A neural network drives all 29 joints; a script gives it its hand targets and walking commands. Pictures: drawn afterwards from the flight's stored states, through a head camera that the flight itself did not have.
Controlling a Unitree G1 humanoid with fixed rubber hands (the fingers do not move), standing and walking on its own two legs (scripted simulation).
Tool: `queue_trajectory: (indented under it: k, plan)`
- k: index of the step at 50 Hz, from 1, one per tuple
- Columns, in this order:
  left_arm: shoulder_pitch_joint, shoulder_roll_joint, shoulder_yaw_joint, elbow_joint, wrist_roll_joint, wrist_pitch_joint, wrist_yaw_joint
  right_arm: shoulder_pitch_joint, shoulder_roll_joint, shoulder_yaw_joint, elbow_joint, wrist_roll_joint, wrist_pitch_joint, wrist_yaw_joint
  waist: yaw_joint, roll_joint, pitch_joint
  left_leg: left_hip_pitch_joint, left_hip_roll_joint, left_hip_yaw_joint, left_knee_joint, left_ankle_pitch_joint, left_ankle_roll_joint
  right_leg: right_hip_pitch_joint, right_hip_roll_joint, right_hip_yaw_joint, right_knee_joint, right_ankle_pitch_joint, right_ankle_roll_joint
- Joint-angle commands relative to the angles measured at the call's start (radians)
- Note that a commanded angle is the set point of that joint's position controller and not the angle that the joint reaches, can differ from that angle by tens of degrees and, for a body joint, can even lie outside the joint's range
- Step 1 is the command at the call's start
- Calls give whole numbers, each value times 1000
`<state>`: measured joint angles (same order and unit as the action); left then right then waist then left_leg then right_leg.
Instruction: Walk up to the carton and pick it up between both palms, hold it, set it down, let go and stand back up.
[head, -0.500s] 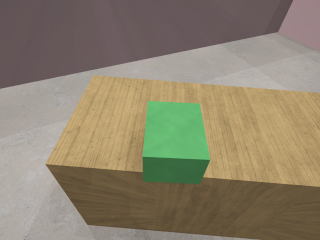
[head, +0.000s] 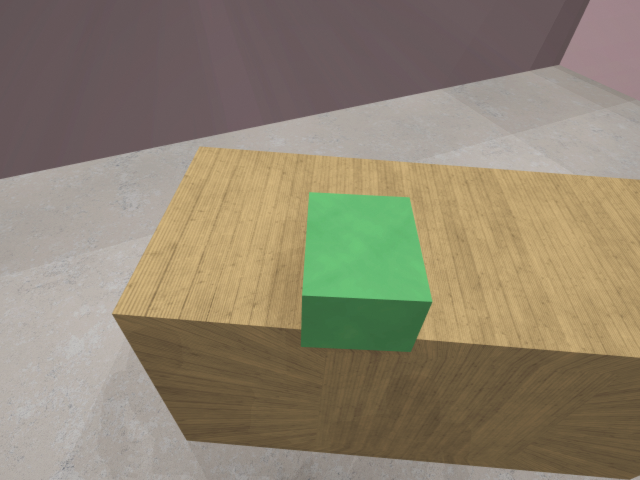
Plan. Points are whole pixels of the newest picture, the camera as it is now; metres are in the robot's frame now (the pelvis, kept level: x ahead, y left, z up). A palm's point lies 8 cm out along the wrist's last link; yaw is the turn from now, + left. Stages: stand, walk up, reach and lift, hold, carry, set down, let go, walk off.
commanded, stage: stand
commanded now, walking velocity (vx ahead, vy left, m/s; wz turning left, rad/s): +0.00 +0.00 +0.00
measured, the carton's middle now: (357, 268) +0.47 -0.07 -0.04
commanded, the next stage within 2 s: none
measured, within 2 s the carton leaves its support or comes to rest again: neither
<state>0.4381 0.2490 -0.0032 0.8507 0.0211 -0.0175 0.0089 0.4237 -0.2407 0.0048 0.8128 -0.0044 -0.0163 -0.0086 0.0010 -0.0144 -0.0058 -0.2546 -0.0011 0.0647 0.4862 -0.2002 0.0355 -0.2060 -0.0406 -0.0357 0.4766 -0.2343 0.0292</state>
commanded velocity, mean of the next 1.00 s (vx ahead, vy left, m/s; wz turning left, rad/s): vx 0.00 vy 0.00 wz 0.00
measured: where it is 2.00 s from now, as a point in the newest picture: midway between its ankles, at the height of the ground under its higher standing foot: outside the picture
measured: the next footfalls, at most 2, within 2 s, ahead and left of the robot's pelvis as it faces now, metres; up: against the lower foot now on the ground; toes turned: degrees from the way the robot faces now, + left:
none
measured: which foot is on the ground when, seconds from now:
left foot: down 0.00-1.00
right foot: down 0.00-1.00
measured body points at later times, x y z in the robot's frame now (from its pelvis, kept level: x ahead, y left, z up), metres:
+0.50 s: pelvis +0.02 -0.01 +0.00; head +0.01 -0.01 +0.45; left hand +0.02 +0.24 -0.14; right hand +0.03 -0.26 -0.13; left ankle +0.04 +0.09 -0.74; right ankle +0.02 -0.14 -0.74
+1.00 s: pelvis +0.02 -0.02 +0.00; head +0.02 -0.01 +0.45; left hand +0.02 +0.23 -0.15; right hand +0.02 -0.26 -0.14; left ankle +0.04 +0.09 -0.74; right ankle +0.02 -0.14 -0.74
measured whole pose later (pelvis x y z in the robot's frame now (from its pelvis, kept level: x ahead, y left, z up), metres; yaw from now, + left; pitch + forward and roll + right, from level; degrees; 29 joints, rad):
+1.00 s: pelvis +0.02 -0.02 +0.00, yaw +0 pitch -2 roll +0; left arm 0.37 0.21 -0.01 0.98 0.00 -0.01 0.03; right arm 0.40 -0.20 0.01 0.94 0.00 -0.01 -0.03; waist 0.00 -0.01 0.01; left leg -0.21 0.01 0.05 0.44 -0.20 0.01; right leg -0.16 -0.02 -0.05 0.43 -0.24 0.01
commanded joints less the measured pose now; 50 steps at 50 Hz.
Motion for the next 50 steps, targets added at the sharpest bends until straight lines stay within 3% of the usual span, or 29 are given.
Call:
queue_trajectory:
  k: [1,25,50]
  plan:
    - [46,101,25,-43,-2,-21,9,30,-136,-41,-55,0,-19,-10,-2,27,96,-75,112,-170,-180,-228,-1,-40,-46,75,-83,-92,-25]
    - [27,91,15,27,-15,-10,23,46,-103,-23,22,6,-16,-25,-3,13,78,7,109,-137,-123,39,-9,-12,-73,88,-112,40,-33]
    - [-2,69,13,104,-20,-3,29,48,-76,-22,102,5,-10,-34,-3,14,98,12,110,-135,-146,2,-18,-6,-71,82,-141,10,-34]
